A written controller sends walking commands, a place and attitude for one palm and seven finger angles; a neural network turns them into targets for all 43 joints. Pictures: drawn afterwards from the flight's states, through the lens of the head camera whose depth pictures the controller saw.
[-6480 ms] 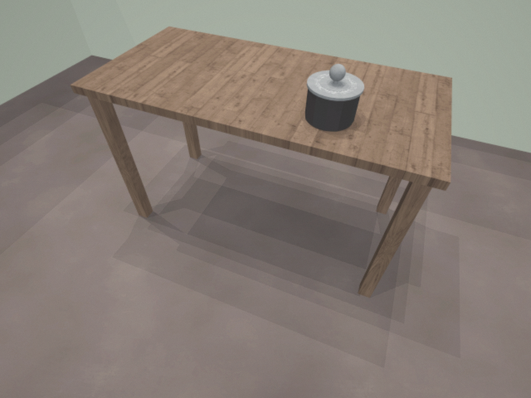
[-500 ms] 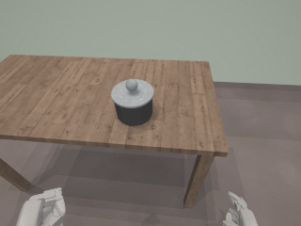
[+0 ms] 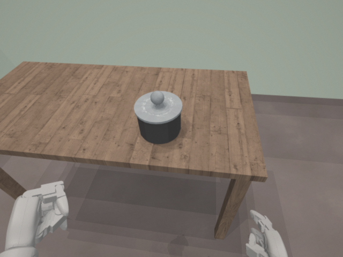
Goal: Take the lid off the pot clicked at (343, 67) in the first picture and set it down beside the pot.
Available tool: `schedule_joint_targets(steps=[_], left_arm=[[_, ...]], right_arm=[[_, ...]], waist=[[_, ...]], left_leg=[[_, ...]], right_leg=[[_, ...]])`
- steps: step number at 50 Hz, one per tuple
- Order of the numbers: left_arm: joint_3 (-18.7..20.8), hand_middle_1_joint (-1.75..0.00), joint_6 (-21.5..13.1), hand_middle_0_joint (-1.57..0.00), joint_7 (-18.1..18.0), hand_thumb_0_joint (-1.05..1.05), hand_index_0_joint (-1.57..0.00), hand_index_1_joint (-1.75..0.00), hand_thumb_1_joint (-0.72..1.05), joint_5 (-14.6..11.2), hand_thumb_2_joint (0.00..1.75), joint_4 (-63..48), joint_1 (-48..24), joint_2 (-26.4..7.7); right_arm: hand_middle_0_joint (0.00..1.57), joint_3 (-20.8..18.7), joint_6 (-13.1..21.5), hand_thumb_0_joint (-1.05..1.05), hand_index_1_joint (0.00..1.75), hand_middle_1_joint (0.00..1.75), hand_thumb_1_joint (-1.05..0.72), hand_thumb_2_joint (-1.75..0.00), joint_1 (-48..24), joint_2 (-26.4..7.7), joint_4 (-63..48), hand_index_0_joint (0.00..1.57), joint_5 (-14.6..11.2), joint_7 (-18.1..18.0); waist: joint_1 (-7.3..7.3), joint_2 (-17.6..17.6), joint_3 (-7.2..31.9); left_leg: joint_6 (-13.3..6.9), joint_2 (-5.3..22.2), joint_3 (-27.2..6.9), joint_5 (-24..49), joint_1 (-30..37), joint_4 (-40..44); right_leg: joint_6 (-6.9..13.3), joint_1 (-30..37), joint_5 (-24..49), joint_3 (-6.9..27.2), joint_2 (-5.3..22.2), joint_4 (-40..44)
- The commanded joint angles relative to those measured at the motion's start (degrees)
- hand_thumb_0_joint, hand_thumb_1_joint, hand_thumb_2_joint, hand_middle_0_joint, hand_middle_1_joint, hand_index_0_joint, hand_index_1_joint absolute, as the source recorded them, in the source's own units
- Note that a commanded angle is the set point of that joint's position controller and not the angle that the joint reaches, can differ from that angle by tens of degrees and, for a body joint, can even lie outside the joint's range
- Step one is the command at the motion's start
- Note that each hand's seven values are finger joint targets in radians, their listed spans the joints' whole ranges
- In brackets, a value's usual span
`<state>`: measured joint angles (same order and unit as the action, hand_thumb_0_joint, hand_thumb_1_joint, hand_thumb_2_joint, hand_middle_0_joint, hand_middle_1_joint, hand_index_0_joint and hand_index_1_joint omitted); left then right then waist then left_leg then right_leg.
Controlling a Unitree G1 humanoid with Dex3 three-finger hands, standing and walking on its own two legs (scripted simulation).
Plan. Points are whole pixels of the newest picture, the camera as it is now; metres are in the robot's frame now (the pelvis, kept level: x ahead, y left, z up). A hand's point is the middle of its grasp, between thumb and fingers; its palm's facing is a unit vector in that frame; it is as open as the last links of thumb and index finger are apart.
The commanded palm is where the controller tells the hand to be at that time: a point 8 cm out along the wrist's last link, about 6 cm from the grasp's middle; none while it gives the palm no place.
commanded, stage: reach forward and open the fingers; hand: left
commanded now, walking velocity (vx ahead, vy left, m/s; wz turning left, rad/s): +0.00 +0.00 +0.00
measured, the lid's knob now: (157, 97) +0.55 +0.12 +0.07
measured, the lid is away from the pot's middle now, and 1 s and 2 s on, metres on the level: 0.00 0.00 0.00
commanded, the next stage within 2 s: move the open hand above the knob in 1.16 s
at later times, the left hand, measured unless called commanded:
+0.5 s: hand (57, 199) +0.19 +0.26 +0.09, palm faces -0.20 -0.10 -0.98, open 3.6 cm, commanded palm +0.18 +0.26 +0.16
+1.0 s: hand (56, 168) +0.24 +0.27 +0.13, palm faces -0.14 -0.07 -0.99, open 9.5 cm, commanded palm +0.22 +0.26 +0.20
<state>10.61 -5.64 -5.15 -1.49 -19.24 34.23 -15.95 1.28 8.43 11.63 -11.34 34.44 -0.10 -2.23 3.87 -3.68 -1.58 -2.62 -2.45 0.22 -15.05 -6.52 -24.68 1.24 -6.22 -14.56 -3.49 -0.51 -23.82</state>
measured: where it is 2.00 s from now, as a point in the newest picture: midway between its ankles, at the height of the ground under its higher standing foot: outside the picture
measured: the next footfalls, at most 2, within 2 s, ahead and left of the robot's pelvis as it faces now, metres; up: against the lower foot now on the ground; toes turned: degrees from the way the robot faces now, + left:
none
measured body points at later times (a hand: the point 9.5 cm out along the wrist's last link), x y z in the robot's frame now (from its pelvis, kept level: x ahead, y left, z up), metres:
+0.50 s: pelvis -0.01 +0.00 +0.00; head -0.01 -0.06 +0.44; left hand +0.20 +0.26 +0.15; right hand +0.21 -0.22 -0.10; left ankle -0.02 +0.09 -0.74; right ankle -0.01 -0.10 -0.74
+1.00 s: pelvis -0.04 +0.02 +0.00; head -0.03 -0.03 +0.45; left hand +0.24 +0.27 +0.18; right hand +0.16 -0.20 -0.11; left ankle -0.02 +0.09 -0.74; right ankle -0.01 -0.10 -0.74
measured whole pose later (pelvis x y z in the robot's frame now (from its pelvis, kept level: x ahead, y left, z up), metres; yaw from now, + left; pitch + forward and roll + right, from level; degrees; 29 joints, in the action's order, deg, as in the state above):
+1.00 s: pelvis -0.04 +0.02 +0.00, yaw +1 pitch -2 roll +0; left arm 2.5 3.0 16.4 42.5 -8.7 -0.3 -36.2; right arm 0.9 -4.5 8.7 -16.4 32.1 -2.7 1.1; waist 3.1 -7.9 -1.6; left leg -4.2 -4.1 0.3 -10.5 -11.1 -23.3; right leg 0.0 -11.0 -10.6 -3.6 1.3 -23.2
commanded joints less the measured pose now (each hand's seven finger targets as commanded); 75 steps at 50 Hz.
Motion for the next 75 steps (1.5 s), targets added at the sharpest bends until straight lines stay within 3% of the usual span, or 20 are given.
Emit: schedule_joint_targets(steps=[1, 3, 4, 6, 7, 10, 13, 17, 21, 25, 27, 32, 39, 41, 46, 53, 61, 67, 71, 75], left_arm=[[9.2, -1.5, -4.2, -1.3, -1.8, 0.0, -1.3, -1.5, 0.9, -0.6, 0.9, -14.8, -2.0, -11.6], [8.4, -1.5, -4.5, -1.3, -1.7, 0.0, -1.3, -1.5, 0.9, -0.6, 0.9, -15.0, -2.5, -10.2], [2.7, -1.48, 0.1, -1.28, -3.6, 0.0, -1.28, -1.48, 0.88, 24.6, 0.9, -16.4, -5.2, -19.2], [1.6, -1.44, 4.3, -1.24, -5.2, 0.0, -1.24, -1.44, 0.82, 25.7, 0.91, -18.3, -6.9, -14.4], [1.3, -1.4, 5.6, -1.23, -5.5, 0.0, -1.23, -1.4, 0.79, 32.2, 0.92, -16.1, -5.9, -15.4], [6.4, -1.25, 9.9, -1.21, -5.1, 0.0, -1.21, -1.25, 0.7, 42.4, 0.97, -15.5, -4.1, -25.2], [5.9, -1.15, 12.2, -1.18, -2.5, 0.0, -1.18, -1.15, 0.6, 48.0, 1.04, -14.0, -11.0, -28.8], [-0.2, -1.0, 12.8, -1.14, 5.0, 0.0, -1.14, -1.0, 0.46, 47.0, 1.12, -9.4, -11.5, -25.7], [2.2, -0.86, 11.5, -1.1, 10.9, 0.0, -1.1, -0.86, 0.33, 44.4, 1.2, -10.0, -17.9, -31.1], [7.3, -0.72, 8.4, -1.05, 14.6, 0.0, -1.05, -0.72, 0.21, 46.3, 1.26, -7.5, -27.7, -39.8], [6.3, -0.65, 7.7, -1.02, 16.4, 0.0, -1.02, -0.65, 0.15, 45.6, 1.27, -5.4, -26.6, -37.8], [1.1, -0.47, 6.4, -0.96, 19.3, 0.0, -0.96, -0.47, 0.01, 42.0, 1.31, -4.1, -27.4, -31.0], [8.4, -0.22, 4.1, -0.87, 17.8, 0.0, -0.87, -0.22, -0.19, 45.6, 1.38, -3.4, -41.5, -42.0], [8.6, -0.15, 5.3, -0.85, 17.5, 0.0, -0.85, -0.15, -0.25, 45.5, 1.39, 1.4, -41.3, -40.8], [-3.5, -0.08, 7.6, -0.82, 19.1, 0.0, -0.82, -0.08, -0.31, 42.6, 1.42, 1.1, -44.0, -28.7], [7.3, -0.08, 7.2, -0.83, 19.4, 0.0, -0.83, -0.08, -0.32, 48.2, 1.45, 5.0, -58.8, -45.3], [-7.3, -0.08, 10.8, -0.83, 22.8, 0.0, -0.83, -0.08, -0.33, 43.6, 1.48, 6.6, -53.5, -27.6], [1.4, -0.08, 11.0, -0.83, 21.7, 0.0, -0.83, -0.08, -0.34, 49.7, 1.49, 7.8, -77.6, -44.2], [-6.8, -0.08, 12.9, -0.83, 22.7, 0.0, -0.83, -0.08, -0.34, 47.5, 1.49, 12.3, -74.1, -32.3], [-13.4, -0.08, 14.6, -0.83, 25.0, 0.0, -0.83, -0.08, -0.34, 47.0, 1.49, 12.7, -69.5, -25.7]], right_arm=[[0.2, -2.4, 3.0, 0.0, 0.3, 0.3, -0.9, -0.9, -6.8, -6.1, -9.4, 0.2, -0.3, -1.0], [0.2, -2.2, 3.1, 0.0, 0.3, 0.3, -0.9, -0.9, -6.8, -5.7, -9.4, 0.2, -0.4, -1.0], [0.2, -1.3, -0.1, 0.0, 0.3, 0.3, -0.9, -0.9, -8.7, -10.1, -9.5, 0.2, 0.7, -0.1], [0.2, -1.8, -2.9, 0.0, 0.3, 0.3, -0.9, -0.9, -9.9, -8.1, -11.9, 0.2, 0.0, 1.0], [0.2, -2.2, -3.8, 0.0, 0.3, 0.3, -0.9, -0.9, -9.6, -8.4, -11.6, 0.2, 0.1, 1.3], [0.2, -2.2, -8.9, 0.0, 0.3, 0.3, -0.9, -0.9, -12.1, -9.8, -12.7, 0.2, 0.1, 1.4], [0.2, -2.2, -11.1, 0.0, 0.3, 0.3, -0.9, -0.9, -14.1, -9.5, -12.4, 0.2, -0.8, 1.2], [0.2, -2.7, -11.1, 0.0, 0.3, 0.3, -0.9, -0.9, -14.0, -9.5, -12.0, 0.2, -2.1, 1.4], [0.2, -2.5, -10.6, 0.0, 0.3, 0.3, -0.9, -0.9, -15.2, -10.4, -12.5, 0.2, -2.5, 0.7], [0.2, -1.8, -10.4, 0.0, 0.3, 0.3, -0.9, -0.9, -13.4, -10.3, -11.0, 0.2, -1.7, -0.3], [0.2, -1.7, -10.1, 0.0, 0.3, 0.3, -0.9, -0.9, -12.8, -9.6, -11.6, 0.2, -1.8, 0.2], [0.2, -2.5, -10.8, 0.0, 0.3, 0.3, -0.9, -0.9, -11.9, -10.1, -12.7, 0.2, -2.4, 2.2], [0.2, -2.3, -9.9, 0.0, 0.3, 0.3, -0.9, -0.9, -11.6, -10.3, -11.5, 0.2, -1.9, 1.4], [0.2, -2.3, -10.2, 0.0, 0.3, 0.3, -0.9, -0.9, -11.5, -10.6, -11.4, 0.2, -2.6, 1.8], [0.2, -2.6, -9.8, 0.0, 0.3, 0.3, -0.9, -0.9, -13.3, -10.5, -13.6, 0.2, -3.5, 3.1], [0.2, -1.8, -9.4, 0.0, 0.3, 0.3, -0.9, -0.9, -12.1, -10.5, -10.6, 0.2, -2.5, 1.7], [0.2, -2.5, -9.4, 0.0, 0.3, 0.3, -0.9, -0.9, -12.7, -10.7, -14.1, 0.2, -3.9, 3.8], [0.2, -1.0, -9.1, 0.0, 0.3, 0.3, -0.9, -0.9, -12.3, -10.9, -10.7, 0.2, -3.0, 1.8], [0.2, -1.8, -9.1, 0.0, 0.3, 0.3, -0.9, -0.9, -11.6, -10.5, -11.5, 0.2, -3.7, 2.8], [0.2, -2.0, -10.6, 0.0, 0.3, 0.3, -0.9, -0.9, -12.2, -10.9, -12.2, 0.2, -3.5, 4.2]], waist=[[0.06, 1.2, 5.0], [-0.12, 1.0, 4.4], [-0.36, -1.8, 2.3], [-0.62, -2.9, 0.7], [0.65, -3.6, 2.9], [2.69, 0.0, 10.0], [1.73, -0.6, 12.9], [-0.22, 2.1, 12.8], [-0.95, 2.8, 10.5], [-0.18, 1.5, 10.9], [-0.37, -0.4, 10.3], [-1.14, 0.2, 9.9], [-0.07, -0.7, 13.5], [-0.4, -1.0, 11.0], [-1.52, -1.5, 10.1], [-0.09, -0.2, 12.6], [-1.68, -0.4, 10.7], [-1.43, -1.6, 16.1], [-2.04, -2.9, 15.9], [-2.42, 2.6, 15.6]], left_leg=[[1.2, 3.1, -2.5, 14.5, 1.9, 3.3], [1.3, 3.1, -2.4, 14.7, 1.7, 3.5], [1.2, 2.3, -1.0, 15.2, -5.2, 1.9], [1.8, 2.4, -1.0, 14.4, -7.1, 1.8], [1.9, 2.3, -0.6, 11.9, -7.2, 1.7], [1.0, 1.6, -0.1, 11.9, -7.7, 0.7], [0.6, 1.8, -0.9, 11.9, -6.0, 0.4], [-0.2, 1.7, -1.4, 16.5, -3.6, 0.0], [-0.8, 1.3, -1.8, 17.4, -2.3, 0.7], [-1.1, 1.0, -2.4, 19.9, -1.4, 1.7], [-1.0, 0.7, -2.2, 21.0, -1.0, 1.3], [-0.5, 0.6, -2.2, 19.2, -0.4, 2.2], [-0.5, 0.7, -3.5, 15.2, -0.3, 3.8], [-0.3, 0.7, -3.6, 14.3, -1.0, 3.7], [0.2, 0.8, -4.1, 10.7, 0.0, 4.5], [0.0, 1.6, -5.5, 8.2, -2.3, 6.3], [0.5, 1.7, -6.0, 7.6, -0.6, 5.5], [0.4, 1.3, -6.8, 8.2, -0.7, 6.1], [0.7, 0.6, -6.7, 13.3, 1.4, 3.9], [0.5, 0.5, -4.6, 14.5, 0.6, 3.6]], right_leg=[[-0.2, -0.4, 9.5, 1.4, 1.0, 3.9], [-0.2, -0.4, 9.4, 1.3, 1.2, 3.8], [0.1, -7.3, 8.7, 1.8, -0.4, 0.1], [1.1, -7.5, 6.2, -0.1, -0.2, -0.4], [1.4, -7.3, 3.5, 1.0, -0.7, -1.0], [1.7, -2.9, 5.7, 4.5, -0.6, -1.2], [1.1, -1.9, 5.7, 5.0, 0.2, -0.8], [-0.3, -1.5, 11.9, 3.3, 0.8, 0.1], [-1.0, -1.3, 15.6, 3.4, 0.8, 1.6], [-1.1, -0.3, 16.2, 2.5, 1.4, 2.3], [-0.9, 0.8, 17.2, 2.0, 1.3, 2.3], [-1.0, -0.8, 15.0, 1.0, 0.8, 3.5], [-0.4, 0.3, 8.9, 1.3, 0.9, 3.9], [0.1, -1.3, 7.9, 1.3, 0.1, 4.0], [0.1, -3.9, 5.0, 0.7, 0.0, 3.3], [0.6, -1.5, 1.4, 1.2, 0.5, 2.6], [0.4, -5.6, 3.2, 0.5, 0.1, 1.4], [0.9, -2.6, 2.2, 1.0, 0.4, 1.2], [1.3, -4.3, 6.1, 0.7, 0.3, 0.4], [0.7, -4.0, 9.2, 0.4, 0.8, 0.9]])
